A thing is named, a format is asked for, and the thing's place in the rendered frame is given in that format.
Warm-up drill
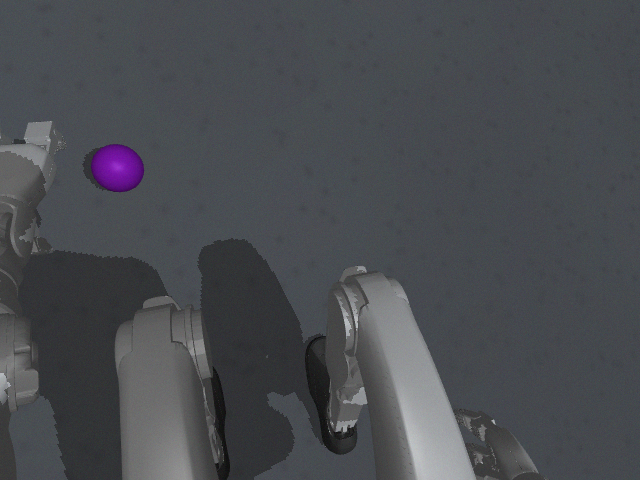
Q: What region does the right robot foot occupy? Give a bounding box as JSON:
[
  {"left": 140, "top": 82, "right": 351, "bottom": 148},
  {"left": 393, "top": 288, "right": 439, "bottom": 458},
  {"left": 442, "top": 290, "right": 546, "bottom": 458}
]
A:
[{"left": 305, "top": 336, "right": 357, "bottom": 455}]

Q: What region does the right robot hand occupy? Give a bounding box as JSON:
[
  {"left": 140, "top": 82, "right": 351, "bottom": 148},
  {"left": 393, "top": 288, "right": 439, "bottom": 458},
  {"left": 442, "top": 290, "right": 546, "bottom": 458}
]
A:
[{"left": 453, "top": 409, "right": 538, "bottom": 480}]

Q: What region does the left robot hand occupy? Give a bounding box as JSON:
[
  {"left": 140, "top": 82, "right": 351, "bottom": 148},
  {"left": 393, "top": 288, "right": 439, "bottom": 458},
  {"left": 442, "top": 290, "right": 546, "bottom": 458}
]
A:
[{"left": 0, "top": 121, "right": 67, "bottom": 255}]

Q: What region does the left robot foot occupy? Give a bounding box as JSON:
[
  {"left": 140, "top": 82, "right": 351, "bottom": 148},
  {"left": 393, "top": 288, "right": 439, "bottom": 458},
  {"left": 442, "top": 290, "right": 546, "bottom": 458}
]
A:
[{"left": 211, "top": 367, "right": 230, "bottom": 480}]

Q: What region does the left robot arm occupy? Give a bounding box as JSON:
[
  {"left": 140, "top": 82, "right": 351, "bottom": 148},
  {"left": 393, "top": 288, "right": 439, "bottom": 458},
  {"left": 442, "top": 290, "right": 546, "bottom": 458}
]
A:
[{"left": 0, "top": 196, "right": 39, "bottom": 480}]

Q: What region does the ball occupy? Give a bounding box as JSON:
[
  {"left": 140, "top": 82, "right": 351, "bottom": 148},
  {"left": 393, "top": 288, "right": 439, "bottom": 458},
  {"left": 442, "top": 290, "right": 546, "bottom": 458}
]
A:
[{"left": 91, "top": 144, "right": 144, "bottom": 192}]

